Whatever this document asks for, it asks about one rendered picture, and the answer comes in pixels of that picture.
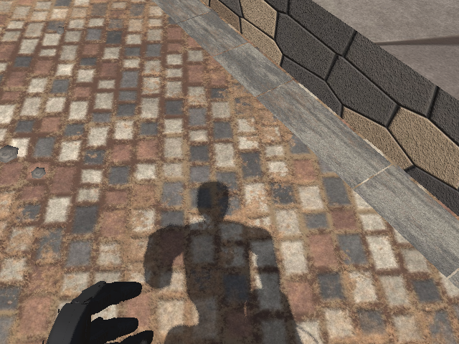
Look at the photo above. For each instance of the left robot hand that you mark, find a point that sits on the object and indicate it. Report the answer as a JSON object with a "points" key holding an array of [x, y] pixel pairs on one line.
{"points": [[73, 324]]}

